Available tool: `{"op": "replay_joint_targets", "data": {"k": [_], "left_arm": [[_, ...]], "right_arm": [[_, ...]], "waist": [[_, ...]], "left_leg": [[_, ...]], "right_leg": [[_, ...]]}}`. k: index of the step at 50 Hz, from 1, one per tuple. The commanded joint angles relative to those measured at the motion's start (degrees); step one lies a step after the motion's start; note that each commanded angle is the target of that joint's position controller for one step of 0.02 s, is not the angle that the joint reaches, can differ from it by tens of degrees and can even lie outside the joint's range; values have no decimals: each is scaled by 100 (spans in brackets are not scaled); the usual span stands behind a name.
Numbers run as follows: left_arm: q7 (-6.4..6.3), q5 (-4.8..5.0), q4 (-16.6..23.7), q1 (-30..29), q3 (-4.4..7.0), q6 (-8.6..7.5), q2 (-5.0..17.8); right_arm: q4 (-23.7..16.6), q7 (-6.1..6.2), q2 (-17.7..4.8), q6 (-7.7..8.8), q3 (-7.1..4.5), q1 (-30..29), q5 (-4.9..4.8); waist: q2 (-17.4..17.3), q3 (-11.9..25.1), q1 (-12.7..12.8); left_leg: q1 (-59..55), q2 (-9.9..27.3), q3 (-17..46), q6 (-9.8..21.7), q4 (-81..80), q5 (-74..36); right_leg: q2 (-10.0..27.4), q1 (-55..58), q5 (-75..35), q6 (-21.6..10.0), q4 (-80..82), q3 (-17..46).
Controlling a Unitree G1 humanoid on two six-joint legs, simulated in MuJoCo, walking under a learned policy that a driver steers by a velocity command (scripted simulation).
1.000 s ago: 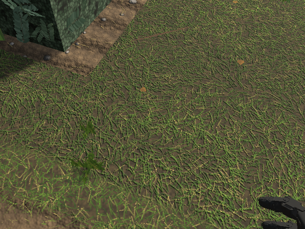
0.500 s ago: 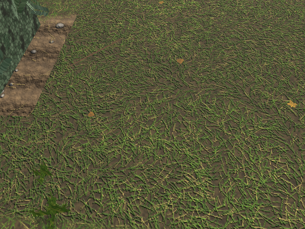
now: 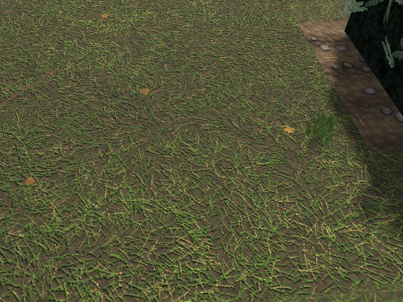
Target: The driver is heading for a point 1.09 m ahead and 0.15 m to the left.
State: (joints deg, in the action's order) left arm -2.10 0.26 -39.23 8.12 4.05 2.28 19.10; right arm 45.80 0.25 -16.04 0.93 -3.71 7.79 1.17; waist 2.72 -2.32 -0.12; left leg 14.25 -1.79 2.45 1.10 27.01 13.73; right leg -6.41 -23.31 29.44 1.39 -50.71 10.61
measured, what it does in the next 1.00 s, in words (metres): walks ahead: right foot, then left foot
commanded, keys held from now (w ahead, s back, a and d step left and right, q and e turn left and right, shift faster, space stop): no key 0.08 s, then w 0.92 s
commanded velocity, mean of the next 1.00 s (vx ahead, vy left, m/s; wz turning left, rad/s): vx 0.34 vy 0.00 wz -0.06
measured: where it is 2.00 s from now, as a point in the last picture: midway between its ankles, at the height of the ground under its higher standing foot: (191, 173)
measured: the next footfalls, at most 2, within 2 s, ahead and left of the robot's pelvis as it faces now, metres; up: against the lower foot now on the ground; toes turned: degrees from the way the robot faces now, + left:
right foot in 0.24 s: +0.01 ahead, -0.13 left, +0.00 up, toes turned +1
left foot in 0.64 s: +0.30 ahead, +0.13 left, +0.00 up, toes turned +1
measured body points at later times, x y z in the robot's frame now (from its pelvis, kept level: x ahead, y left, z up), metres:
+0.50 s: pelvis +0.07 -0.01 +0.01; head +0.10 -0.02 +0.46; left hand +0.07 +0.27 -0.11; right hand +0.25 -0.28 -0.10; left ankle +0.18 +0.13 -0.70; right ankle -0.03 -0.13 -0.74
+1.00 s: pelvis +0.32 +0.05 +0.01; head +0.34 +0.06 +0.46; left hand +0.51 +0.31 -0.09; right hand +0.33 -0.23 -0.12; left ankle +0.26 +0.13 -0.74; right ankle +0.51 -0.13 -0.68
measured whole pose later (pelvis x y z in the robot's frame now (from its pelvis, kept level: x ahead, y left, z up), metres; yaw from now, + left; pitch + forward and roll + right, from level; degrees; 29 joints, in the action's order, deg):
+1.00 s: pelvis +0.32 +0.05 +0.01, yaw -1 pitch +1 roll +1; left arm 0.1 0.4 -42.2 8.1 3.1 -4.3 16.8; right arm 51.3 -0.8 -15.6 4.9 -2.0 19.9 -0.4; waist 2.5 -1.2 -4.1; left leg 0.3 -4.6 -2.6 4.1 11.1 11.6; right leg 7.5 -38.9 -3.2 0.9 -40.9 2.2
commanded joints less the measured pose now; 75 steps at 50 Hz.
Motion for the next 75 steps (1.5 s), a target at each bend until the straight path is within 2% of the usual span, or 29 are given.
{"op": "replay_joint_targets", "data": {"k": [1, 4, 6, 8, 11, 12, 13, 14, 15, 19, 24, 30, 32, 33, 34, 35, 38, 42, 49, 54, 57, 59, 60, 61, 62, 63, 65, 69, 75], "left_arm": [[-68, -16, 125, 365, 282, 4, 750], [-17, 12, 131, 229, 111, -7, 292], [33, 13, 132, 21, -20, -55, 48], [69, 84, 117, -66, 20, -111, 249], [89, 75, -161, 410, 46, -245, 321], [65, 65, -245, 766, 58, -291, 392], [53, -10, -403, 1267, 172, -334, 818], [129, -19, -468, 1519, 265, -388, 1104], [144, -70, -471, 1532, 216, -489, 920], [127, 26, -460, 1343, 78, -648, 488], [149, 37, -468, 1390, 122, -608, 627], [152, 106, -591, 1417, 205, -595, 868], [122, 39, -585, 1479, 110, -561, 634], [126, -49, -371, 1896, -63, -593, 123], [109, 67, -357, 2072, -139, -708, -112], [145, 253, -327, 1586, 24, -765, 490], [138, 121, -275, 1047, 70, -769, 491], [147, 43, -313, 1046, 39, -605, 221], [255, 21, 119, -411, -92, -762, -40], [452, 78, 436, -1136, -131, -834, -12], [502, 69, 422, -816, -51, -836, 222], [422, 52, 34, 622, 172, -818, 655], [346, -15, -158, 1661, 273, -775, 1062], [392, -19, -281, 1760, 313, -773, 1309], [387, 31, -217, 1697, 156, -774, 670], [364, 21, -178, 1249, 90, -777, 524], [375, -39, -125, 635, 39, -786, 358], [394, -17, -258, 482, 32, -906, 313], [262, -65, -526, 688, 89, -870, 552]], "right_arm": [[-417, 41, -730, 102, -110, -526, -123], [-249, 76, -614, 37, -34, -396, -98], [-132, 89, -720, -28, -49, -132, -109], [-59, 93, -1109, -100, -145, 148, -169], [-41, 78, -1032, -78, -106, 188, -265], [-83, 49, -766, -3, -19, 49, -227], [-284, 10, -314, 118, 97, -274, -158], [-502, 0, -367, 253, 104, -646, -188], [-602, -3, -736, 323, -10, -936, -278], [-429, -164, -707, 452, -69, -625, -279], [-551, -339, -317, 453, 109, -1066, -216], [-553, -320, -779, 412, 5, -705, -261], [-124, -213, -1161, 386, -218, 785, -260], [-20, -155, -1752, 360, -348, 1570, -134], [60, -224, -1683, 377, -290, 1783, -156], [20, -229, -1272, 411, -161, 1315, -193], [-165, -232, -803, 437, -33, 379, -72], [-73, -203, -736, 552, -25, 341, -95], [210, -51, -962, 470, -49, 1013, -180], [467, -24, -1016, 294, -69, 1560, -225], [483, 12, -1152, 204, -124, 1493, -224], [416, 37, -1113, 134, -89, 1330, -180], [251, 52, -815, 156, 41, 1423, -35], [240, -30, -59, 290, 243, 2245, -101], [276, -71, -773, 414, 99, 1710, -244], [63, -99, -1007, 496, 20, 1123, -385], [-9, -67, -867, 520, 18, 713, -262], [67, -49, -515, 290, 59, 980, -198], [-210, -126, -367, 303, 123, -53, -197]], "waist": [[-992, 312, 182], [-1167, 390, 110], [-1304, 509, -137], [-1439, 315, -290], [-1131, 124, -6], [-920, 264, 182], [79, 418, 330], [937, 202, 543], [851, -337, 656], [487, -458, 397], [480, -326, 473], [477, -266, 13], [209, 713, -685], [-1080, 1662, -728], [-2096, 2118, -632], [-1521, 1221, -587], [-781, 188, -119], [-742, 67, 109], [-477, -268, -357], [-469, -386, -526], [-693, -47, -198], [-711, 966, 588], [-56, 1905, 881], [1457, 2593, 348], [755, 2247, 660], [506, 1332, 597], [-149, 507, 260], [65, 313, -126], [24, -72, 186]], "left_leg": [[-544, 1642, 1565, 1130, -905, -1679], [-654, 1255, 950, 1051, -828, -2019], [-638, 1117, 878, 992, -1022, -551], [-450, 1224, 1203, 1063, -1213, 800], [237, 1151, 1269, 862, -1176, 1522], [758, 1020, 1099, 632, -777, 1402], [1594, 344, 141, 215, 388, 1231], [2205, -17, -436, -4, 1327, 1360], [2827, 247, -124, -1, 2169, 1749], [3459, 728, -3, 151, 2668, 626], [1945, 442, -461, -158, 1121, -646], [723, 271, -453, 178, 407, -830], [-1310, 227, -446, 467, 400, -665], [-3198, 1675, 1663, 1128, 151, 320], [-3492, 2339, 4063, 1577, -1196, 1982], [-2783, 2262, 3775, 1345, -1476, 2527], [-960, 1628, 1917, 1062, -1634, 783], [-387, 1382, 1068, 1215, -2104, -225], [-697, 1148, 194, 1056, -2225, -1252], [-1710, 1524, 227, 1027, -1808, -1756], [-2195, 1643, 215, 870, -1118, -3363], [-1775, 1248, -116, 612, 675, -4651], [-445, 904, -294, 436, 2509, -2845], [1820, -233, -18, 125, 4297, 1648], [2454, 32, 622, 203, 4806, 1906], [2759, 314, 452, 262, 4789, 1410], [2444, 767, 220, 172, 4190, 585], [1915, 1025, 161, -62, 3536, 163], [2101, 908, -30, -183, 1517, -1762]], "right_leg": [[286, -557, -26, 303, -1282, 129], [468, -89, -333, 443, -220, -353], [630, 438, -444, 414, 923, -793], [468, 711, -495, 308, 1609, -1137], [433, 1810, -1289, -174, 2962, -1217], [814, 2512, -1293, -400, 3004, -762], [1518, 3006, -483, -814, 3082, 329], [2370, 2835, 260, -1409, 3850, 1763], [2707, 2702, 301, -1727, 4212, 2305], [2237, 3112, -880, -1362, 4321, 1194], [1731, 2069, -2063, -1200, 4395, -65], [2087, 1996, -3192, -963, 3900, -220], [1594, 1437, -4390, -639, 1898, -754], [963, -229, -2694, -246, -372, -1073], [318, -1204, 437, -161, -1619, -453], [692, -1800, 151, -244, -2205, -268], [1397, -1462, -1206, -378, -1643, -569], [1549, -1233, -1849, -205, -1110, -655], [1299, -1372, -3669, -19, 1316, -1002], [1094, -1559, -3400, -217, 2097, -1015], [838, -942, -2666, -471, 2250, -1146], [626, 1188, -2767, -817, 2357, -1348], [1741, 3114, -2931, -1179, 2029, -94], [2923, 4859, -1486, -2093, 2726, 2778], [2782, 4640, -856, -1862, 3205, 2964], [2611, 3860, -1171, -1643, 3357, 2055], [2185, 2409, -2464, -1521, 3680, 977], [1926, 1482, -3133, -1595, 4247, 148], [1646, 1455, -3194, -1296, 4554, -1033]]}}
